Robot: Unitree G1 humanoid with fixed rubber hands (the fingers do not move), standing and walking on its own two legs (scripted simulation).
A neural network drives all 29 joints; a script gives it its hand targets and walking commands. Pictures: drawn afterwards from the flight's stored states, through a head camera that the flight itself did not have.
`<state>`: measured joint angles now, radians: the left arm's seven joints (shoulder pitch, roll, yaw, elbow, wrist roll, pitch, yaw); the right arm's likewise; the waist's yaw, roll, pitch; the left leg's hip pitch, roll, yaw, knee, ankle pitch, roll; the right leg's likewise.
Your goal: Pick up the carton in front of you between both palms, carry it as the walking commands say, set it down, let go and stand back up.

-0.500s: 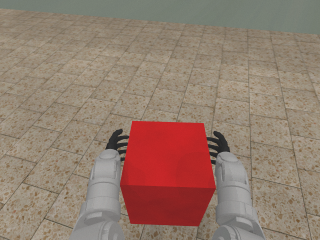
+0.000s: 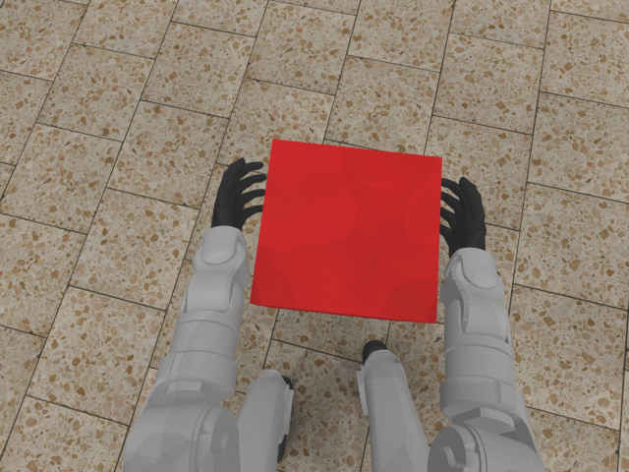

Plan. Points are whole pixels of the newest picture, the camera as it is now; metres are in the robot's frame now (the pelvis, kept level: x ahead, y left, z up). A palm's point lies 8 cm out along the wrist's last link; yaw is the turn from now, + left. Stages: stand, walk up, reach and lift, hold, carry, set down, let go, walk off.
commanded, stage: set down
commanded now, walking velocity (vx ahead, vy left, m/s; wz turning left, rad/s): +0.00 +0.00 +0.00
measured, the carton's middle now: (340, 245) +0.40 -0.05 -0.17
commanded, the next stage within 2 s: none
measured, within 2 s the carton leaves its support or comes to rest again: neither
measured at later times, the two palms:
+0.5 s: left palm (253, 214) +0.47 +0.09 -0.22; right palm (430, 247) +0.40 -0.20 -0.24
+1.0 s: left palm (270, 223) +0.50 +0.09 -0.39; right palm (409, 257) +0.41 -0.20 -0.40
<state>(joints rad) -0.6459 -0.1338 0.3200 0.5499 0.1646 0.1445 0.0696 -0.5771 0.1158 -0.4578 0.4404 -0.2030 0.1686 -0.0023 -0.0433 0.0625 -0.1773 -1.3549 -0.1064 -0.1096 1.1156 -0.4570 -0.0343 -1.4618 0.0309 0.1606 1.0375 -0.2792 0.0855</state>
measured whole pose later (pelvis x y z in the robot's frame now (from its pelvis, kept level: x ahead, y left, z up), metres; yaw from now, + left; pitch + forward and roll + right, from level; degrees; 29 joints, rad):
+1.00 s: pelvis -0.06 +0.01 -0.23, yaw +2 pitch +51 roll -1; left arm -1.37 0.20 0.17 0.98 0.13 0.22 0.06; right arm -1.10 0.05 -0.60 0.61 -0.15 0.23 -0.13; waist -0.12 0.05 0.03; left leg -2.24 -0.21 -0.11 1.98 -0.63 -0.09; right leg -2.32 0.09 0.16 1.85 -0.42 0.16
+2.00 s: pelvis -0.06 +0.01 -0.27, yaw +0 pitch +47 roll -4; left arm -1.51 0.25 0.13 1.20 0.19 0.14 0.01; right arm -1.23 -0.06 -0.68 0.92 -0.18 0.13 -0.03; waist -0.17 0.00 0.13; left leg -2.30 -0.14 -0.09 2.14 -0.66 -0.04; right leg -2.35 0.04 0.09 1.98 -0.46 0.14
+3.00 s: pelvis -0.06 -0.01 -0.20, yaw -1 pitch +45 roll -2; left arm -1.43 0.44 0.02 1.12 -0.04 0.18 -0.02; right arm -1.05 -0.07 -0.37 0.72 0.09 0.15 -0.19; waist -0.19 0.04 0.05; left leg -2.08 -0.03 -0.06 1.92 -0.63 -0.03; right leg -2.16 0.02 0.03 1.78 -0.41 0.06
